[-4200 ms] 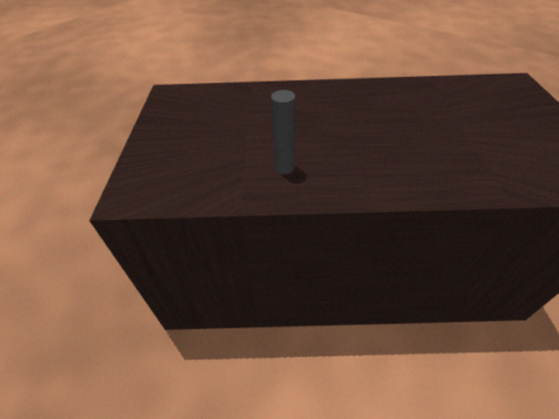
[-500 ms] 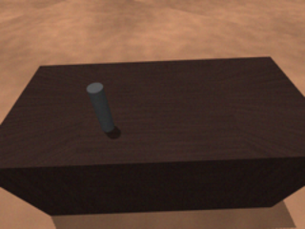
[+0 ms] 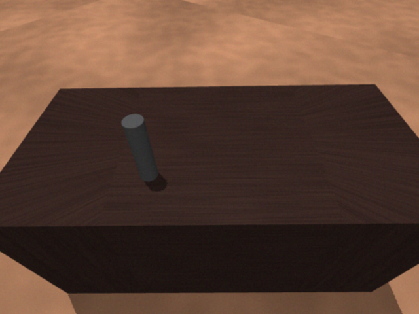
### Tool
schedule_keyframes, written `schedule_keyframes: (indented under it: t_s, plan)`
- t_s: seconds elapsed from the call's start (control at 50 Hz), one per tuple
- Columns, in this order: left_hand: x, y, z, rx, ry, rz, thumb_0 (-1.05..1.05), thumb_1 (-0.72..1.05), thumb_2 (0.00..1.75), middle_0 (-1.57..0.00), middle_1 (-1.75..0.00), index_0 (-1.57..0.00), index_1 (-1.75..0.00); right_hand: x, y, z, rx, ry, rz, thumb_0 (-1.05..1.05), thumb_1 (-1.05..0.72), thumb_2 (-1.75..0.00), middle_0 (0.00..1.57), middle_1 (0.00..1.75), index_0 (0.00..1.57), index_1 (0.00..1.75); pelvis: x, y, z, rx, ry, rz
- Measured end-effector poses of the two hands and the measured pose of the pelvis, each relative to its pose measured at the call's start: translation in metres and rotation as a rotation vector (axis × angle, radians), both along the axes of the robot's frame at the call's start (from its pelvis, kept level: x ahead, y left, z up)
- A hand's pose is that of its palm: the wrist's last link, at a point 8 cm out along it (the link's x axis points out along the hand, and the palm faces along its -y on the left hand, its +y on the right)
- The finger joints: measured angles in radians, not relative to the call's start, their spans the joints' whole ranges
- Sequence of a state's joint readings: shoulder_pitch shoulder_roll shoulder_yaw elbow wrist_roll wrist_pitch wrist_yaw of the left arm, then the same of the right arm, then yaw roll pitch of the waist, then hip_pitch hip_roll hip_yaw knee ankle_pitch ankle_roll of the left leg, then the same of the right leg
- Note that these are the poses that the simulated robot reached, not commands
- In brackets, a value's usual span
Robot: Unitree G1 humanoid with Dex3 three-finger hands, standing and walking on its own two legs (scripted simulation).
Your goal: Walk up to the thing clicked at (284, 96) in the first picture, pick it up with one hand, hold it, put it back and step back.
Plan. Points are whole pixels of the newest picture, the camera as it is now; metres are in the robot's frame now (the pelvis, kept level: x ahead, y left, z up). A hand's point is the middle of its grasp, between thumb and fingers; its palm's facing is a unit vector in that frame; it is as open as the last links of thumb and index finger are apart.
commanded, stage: stand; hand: left
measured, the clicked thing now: (141, 150) +0.54 +0.22 -0.03
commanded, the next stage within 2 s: rise first in 1.70 s
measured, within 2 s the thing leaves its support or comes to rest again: neither
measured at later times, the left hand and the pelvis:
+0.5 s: hand out of the picture +0.08 +0.25 -0.16, palm faces -0.02 -0.94 -0.34, open 7.4 cm; pelvis +0.00 -0.01 +0.00, yaw +1 degrees
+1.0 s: hand out of the picture +0.07 +0.25 -0.16, palm faces -0.01 -0.94 -0.34, open 7.4 cm; pelvis +0.01 -0.01 +0.00, yaw +1 degrees
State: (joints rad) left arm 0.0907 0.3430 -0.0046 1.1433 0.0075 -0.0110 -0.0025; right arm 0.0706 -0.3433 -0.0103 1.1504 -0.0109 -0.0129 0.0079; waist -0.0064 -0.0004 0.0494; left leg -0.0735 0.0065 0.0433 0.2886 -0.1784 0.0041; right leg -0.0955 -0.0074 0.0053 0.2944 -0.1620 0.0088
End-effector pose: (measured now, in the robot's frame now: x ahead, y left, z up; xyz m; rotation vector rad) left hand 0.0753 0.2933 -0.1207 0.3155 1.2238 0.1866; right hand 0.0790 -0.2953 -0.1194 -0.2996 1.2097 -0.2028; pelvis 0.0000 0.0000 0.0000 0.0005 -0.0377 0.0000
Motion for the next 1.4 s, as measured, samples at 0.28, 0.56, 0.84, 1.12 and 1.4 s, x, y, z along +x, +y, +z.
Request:
schedule_keyframes:
  t_s: [0.28,0.56,0.84,1.12,1.4]
  plan:
    - [-0.009,-0.002,0.000,0.006,0.017,0.015,0.01,0.90,0.90,-0.20,-0.30,-0.20,-0.30,-0.007,-0.004,-0.003,0.002,0.030,0.005,0.01,-0.90,-0.89,0.20,0.30,0.20,0.30,0.000,-0.005,0.000,-0.001,0.004,0.007]
    - [-0.005,-0.003,0.001,0.004,0.007,0.020,0.01,0.90,0.90,-0.20,-0.30,-0.20,-0.30,-0.008,-0.005,-0.003,0.001,0.037,0.012,0.01,-0.90,-0.89,0.20,0.30,0.20,0.30,0.002,-0.006,0.000,0.000,0.004,0.011]
    - [-0.005,-0.003,0.001,0.005,0.007,0.024,0.01,0.90,0.90,-0.20,-0.30,-0.20,-0.30,-0.002,-0.005,-0.003,-0.001,0.027,0.022,0.01,-0.90,-0.89,0.20,0.30,0.20,0.30,0.004,-0.007,0.000,0.000,0.005,0.014]
    - [-0.008,-0.004,0.000,0.005,0.022,0.029,0.01,0.90,0.90,-0.20,-0.30,-0.20,-0.30,0.000,-0.006,-0.003,-0.002,0.035,0.028,0.01,-0.90,-0.89,0.20,0.30,0.20,0.30,0.006,-0.008,0.000,-0.001,0.008,0.016]
    - [-0.005,-0.004,0.000,0.006,0.013,0.026,0.01,0.90,0.90,-0.20,-0.30,-0.20,-0.30,0.002,-0.006,-0.003,-0.003,0.031,0.029,0.01,-0.90,-0.89,0.20,0.30,0.20,0.30,0.008,-0.008,0.000,-0.001,0.006,0.017]
